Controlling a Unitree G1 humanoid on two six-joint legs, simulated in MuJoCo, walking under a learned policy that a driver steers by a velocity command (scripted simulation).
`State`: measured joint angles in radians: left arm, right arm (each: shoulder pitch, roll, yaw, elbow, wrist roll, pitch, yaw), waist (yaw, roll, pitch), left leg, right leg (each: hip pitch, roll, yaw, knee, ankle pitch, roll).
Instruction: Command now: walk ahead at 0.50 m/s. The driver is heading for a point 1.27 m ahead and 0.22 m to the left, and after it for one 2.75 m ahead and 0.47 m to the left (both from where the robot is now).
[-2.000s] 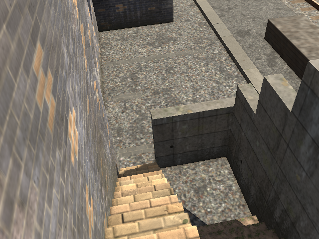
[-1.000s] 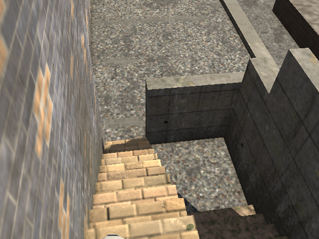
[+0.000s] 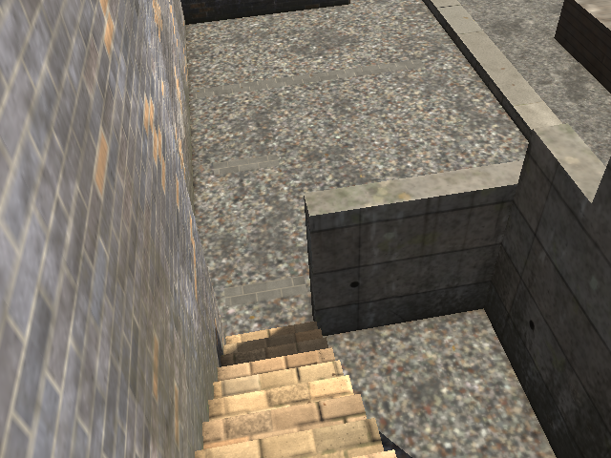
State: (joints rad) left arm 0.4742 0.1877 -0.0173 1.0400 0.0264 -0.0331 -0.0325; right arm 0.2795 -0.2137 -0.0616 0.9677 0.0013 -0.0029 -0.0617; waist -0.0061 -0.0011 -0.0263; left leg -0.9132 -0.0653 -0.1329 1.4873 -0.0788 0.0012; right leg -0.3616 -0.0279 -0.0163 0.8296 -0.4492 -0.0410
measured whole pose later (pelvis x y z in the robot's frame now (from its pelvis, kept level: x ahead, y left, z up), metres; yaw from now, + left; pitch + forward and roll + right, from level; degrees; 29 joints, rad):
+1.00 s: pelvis +0.45 +0.11 -0.42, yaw +0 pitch +2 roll -1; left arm 0.43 0.27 0.01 1.10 0.09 -0.11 -0.03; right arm 0.43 -0.16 -0.01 0.86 -0.09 -0.05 0.14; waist -0.01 -0.02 -0.02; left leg -1.02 0.03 -0.13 1.64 -0.05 0.10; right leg -0.36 0.08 -0.08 0.68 -0.37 -0.10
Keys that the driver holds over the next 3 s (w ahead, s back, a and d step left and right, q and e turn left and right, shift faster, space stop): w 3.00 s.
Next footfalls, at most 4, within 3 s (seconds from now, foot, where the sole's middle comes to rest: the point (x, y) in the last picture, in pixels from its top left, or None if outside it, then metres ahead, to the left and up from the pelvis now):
0.32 left None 0.23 0.19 -0.96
0.84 right None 0.48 0.04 -1.18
1.28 left None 0.69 0.26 -1.39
1.78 right None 0.93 0.02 -1.61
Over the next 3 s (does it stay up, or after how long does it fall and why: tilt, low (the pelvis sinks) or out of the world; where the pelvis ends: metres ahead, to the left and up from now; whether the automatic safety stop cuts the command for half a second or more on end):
stays up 1.32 0.26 -1.28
